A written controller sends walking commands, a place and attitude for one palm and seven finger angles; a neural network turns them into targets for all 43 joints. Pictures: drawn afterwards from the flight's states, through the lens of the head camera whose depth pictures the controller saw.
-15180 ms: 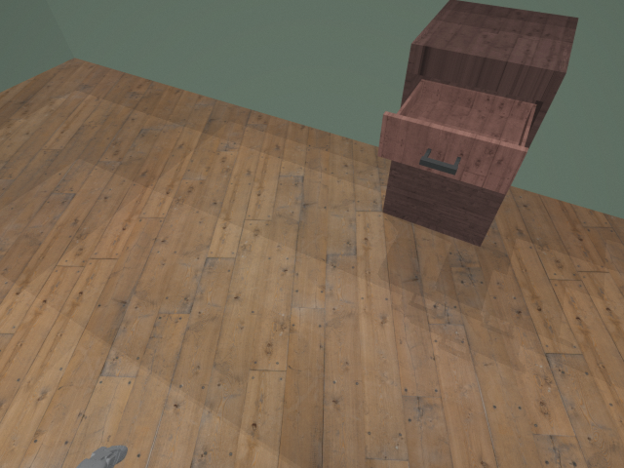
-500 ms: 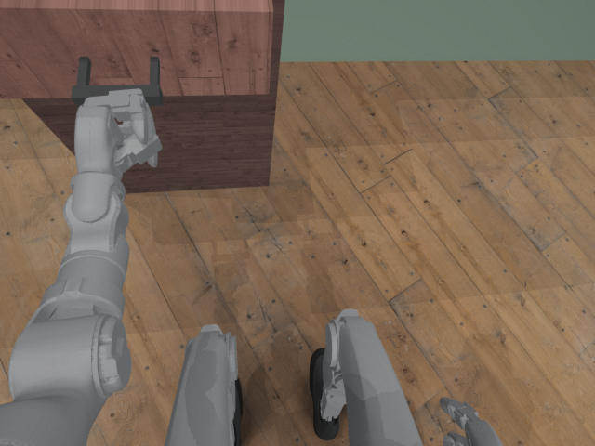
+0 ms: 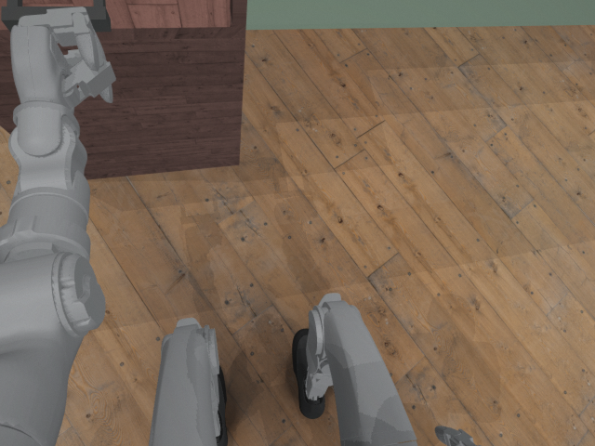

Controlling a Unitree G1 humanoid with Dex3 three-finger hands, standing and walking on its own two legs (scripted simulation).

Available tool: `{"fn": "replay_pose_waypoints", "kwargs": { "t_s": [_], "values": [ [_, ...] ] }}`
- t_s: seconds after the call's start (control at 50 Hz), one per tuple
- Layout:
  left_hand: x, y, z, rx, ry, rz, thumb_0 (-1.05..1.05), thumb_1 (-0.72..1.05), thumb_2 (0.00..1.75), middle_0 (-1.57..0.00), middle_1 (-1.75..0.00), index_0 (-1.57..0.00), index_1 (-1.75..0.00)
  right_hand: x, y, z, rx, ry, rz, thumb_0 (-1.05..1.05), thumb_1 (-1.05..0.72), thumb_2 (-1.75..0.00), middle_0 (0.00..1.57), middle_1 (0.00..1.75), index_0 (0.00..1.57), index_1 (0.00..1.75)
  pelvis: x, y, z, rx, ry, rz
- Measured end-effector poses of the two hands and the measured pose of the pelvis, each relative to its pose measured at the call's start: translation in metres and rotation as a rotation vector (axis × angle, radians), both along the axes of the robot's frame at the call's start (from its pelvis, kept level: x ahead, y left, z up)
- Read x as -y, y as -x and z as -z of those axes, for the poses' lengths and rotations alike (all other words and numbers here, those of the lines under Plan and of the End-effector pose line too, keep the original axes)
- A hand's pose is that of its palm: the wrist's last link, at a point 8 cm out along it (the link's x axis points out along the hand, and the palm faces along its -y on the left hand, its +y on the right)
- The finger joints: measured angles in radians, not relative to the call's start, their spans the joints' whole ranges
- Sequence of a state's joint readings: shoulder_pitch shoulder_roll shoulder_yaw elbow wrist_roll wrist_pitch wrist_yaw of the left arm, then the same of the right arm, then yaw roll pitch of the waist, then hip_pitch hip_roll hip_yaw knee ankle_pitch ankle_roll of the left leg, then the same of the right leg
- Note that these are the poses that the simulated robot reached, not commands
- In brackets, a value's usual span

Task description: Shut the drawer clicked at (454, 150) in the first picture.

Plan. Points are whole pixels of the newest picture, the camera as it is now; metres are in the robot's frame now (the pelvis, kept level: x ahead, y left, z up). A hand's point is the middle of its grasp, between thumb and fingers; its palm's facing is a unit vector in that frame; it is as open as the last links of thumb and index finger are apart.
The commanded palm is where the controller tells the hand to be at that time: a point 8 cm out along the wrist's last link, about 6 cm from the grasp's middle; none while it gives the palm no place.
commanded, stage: push the drawer shut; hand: left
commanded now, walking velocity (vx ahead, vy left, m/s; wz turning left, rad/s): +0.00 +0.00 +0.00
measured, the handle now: (58, 3) +0.64 +0.22 +0.03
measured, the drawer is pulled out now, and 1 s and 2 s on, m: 0.01 0.00 0.00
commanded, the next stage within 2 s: pull the fist back off the drawer in 0.38 s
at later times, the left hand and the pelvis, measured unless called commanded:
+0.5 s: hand (94, 57) +0.58 +0.19 +0.02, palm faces +0.04 -1.00 -0.07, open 2.9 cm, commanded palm +0.62 +0.18 +0.03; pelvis -0.01 +0.00 -0.01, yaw -1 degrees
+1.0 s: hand (100, 59) +0.57 +0.18 +0.02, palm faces +0.06 -1.00 -0.04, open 2.9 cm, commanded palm +0.55 +0.19 +0.03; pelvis -0.01 +0.01 -0.01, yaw -1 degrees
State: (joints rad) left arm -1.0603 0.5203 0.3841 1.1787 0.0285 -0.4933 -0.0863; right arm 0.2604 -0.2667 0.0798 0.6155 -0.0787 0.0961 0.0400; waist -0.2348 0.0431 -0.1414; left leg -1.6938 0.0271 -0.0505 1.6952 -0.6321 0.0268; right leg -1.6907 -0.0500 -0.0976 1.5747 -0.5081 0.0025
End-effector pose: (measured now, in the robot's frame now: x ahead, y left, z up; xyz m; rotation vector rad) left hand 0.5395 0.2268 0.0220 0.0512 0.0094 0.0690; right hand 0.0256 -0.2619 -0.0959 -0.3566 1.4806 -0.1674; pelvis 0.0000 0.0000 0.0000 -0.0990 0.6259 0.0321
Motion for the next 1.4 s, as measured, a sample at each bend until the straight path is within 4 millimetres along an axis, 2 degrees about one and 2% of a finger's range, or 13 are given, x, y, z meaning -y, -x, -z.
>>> {"fn": "replay_pose_waypoints", "kwargs": {
  "t_s": [0.1,0.34,0.56,0.76,0.94,1.12,1.32,1.4],
  "values": [
    [-0.002,-0.01,-0.001,-0.001,-0.002,0.005,0.01,0.78,0.95,-1.4,-1.6,-1.4,-1.6,-0.002,0.009,-0.002,-0.024,0.001,0.016,0.0,-0.9,-0.9,0.2,0.3,0.2,0.3,0.0,-0.001,0.001,-0.008,0.005,0.005],
    [-0.011,-0.014,0.002,-0.006,-0.022,0.017,-0.05,0.66,0.98,-1.4,-1.6,-1.4,-1.6,-0.004,0.017,-0.001,-0.041,0.017,0.004,0.0,-0.9,-0.9,0.2,0.3,0.2,0.3,-0.001,0.005,0.007,-0.013,0.017,-0.003],
    [-0.013,-0.016,0.002,-0.001,-0.023,0.023,-0.05,0.61,1.01,-1.4,-1.6,-1.44,-1.6,-0.004,0.023,-0.002,-0.006,0.056,-0.016,0.0,-0.9,-0.9,0.2,0.3,0.2,0.3,-0.003,0.018,0.014,-0.014,0.029,-0.011],
    [-0.012,-0.015,0.002,-0.012,-0.018,0.012,-0.05,0.63,0.99,-1.4,-1.6,-1.43,-1.6,-0.01,0.039,-0.003,-0.029,0.042,-0.008,0.0,-0.9,-0.9,0.2,0.3,0.2,0.3,-0.005,0.023,0.015,-0.01,0.033,-0.013],
    [-0.008,-0.012,0.002,-0.016,0.0,0.007,-0.03,0.7,0.96,-1.4,-1.6,-1.4,-1.6,-0.015,0.045,-0.006,-0.058,0.008,0.021,0.0,-0.9,-0.9,0.2,0.3,0.2,0.3,-0.006,0.017,0.009,-0.008,0.029,-0.004],
    [-0.003,-0.007,0.001,-0.005,0.017,0.002,-0.01,0.81,0.92,-1.4,-1.6,-1.4,-1.6,-0.017,0.021,-0.009,-0.033,-0.025,0.047,0.0,-0.9,-0.9,0.2,0.3,0.2,0.3,-0.008,0.002,-0.003,-0.008,0.015,0.014],
    [-0.007,-0.002,-0.003,-0.006,0.017,-0.011,0.01,0.89,0.9,-1.4,-1.6,-1.4,-1.6,-0.013,-0.029,-0.01,0.019,-0.045,0.016,0.0,-0.9,-0.9,0.2,0.3,0.2,0.3,-0.007,-0.018,-0.015,-0.009,0.001,0.014],
    [-0.01,0.01,-0.019,0.033,-0.009,0.006,0.02,0.9,0.9,-1.39,-1.6,-1.39,-1.6,-0.012,-0.052,-0.016,0.059,-0.06,0.033,0.0,-0.9,-0.9,0.2,0.3,0.2,0.3,-0.007,-0.026,-0.026,0.0,-0.002,0.017]
  ]
}}
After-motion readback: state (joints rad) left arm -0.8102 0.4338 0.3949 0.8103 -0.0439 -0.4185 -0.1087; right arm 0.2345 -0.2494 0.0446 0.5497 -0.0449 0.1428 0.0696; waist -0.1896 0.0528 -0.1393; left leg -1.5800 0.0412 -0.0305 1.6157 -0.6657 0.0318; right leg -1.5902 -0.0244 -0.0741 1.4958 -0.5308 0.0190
